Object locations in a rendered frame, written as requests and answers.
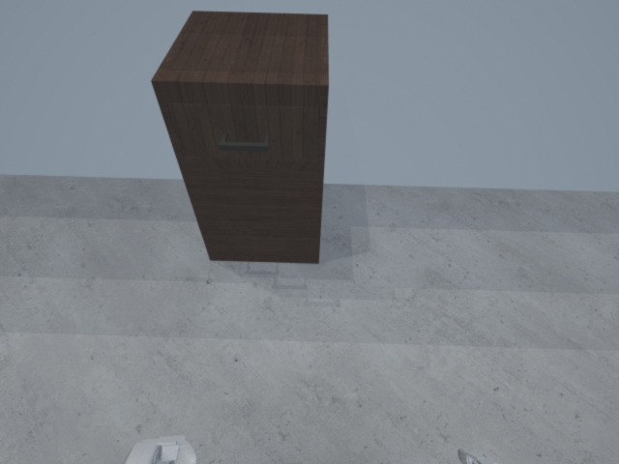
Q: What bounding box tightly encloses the drawer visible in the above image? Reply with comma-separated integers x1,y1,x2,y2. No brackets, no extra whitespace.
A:
168,102,318,160

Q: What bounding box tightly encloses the cabinet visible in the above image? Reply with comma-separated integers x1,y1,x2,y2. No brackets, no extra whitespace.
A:
151,11,329,264

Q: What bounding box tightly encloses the left robot hand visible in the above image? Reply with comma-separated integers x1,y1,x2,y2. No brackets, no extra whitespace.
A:
123,435,196,464

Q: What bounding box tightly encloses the handle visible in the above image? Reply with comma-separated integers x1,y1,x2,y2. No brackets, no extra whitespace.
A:
219,132,270,152

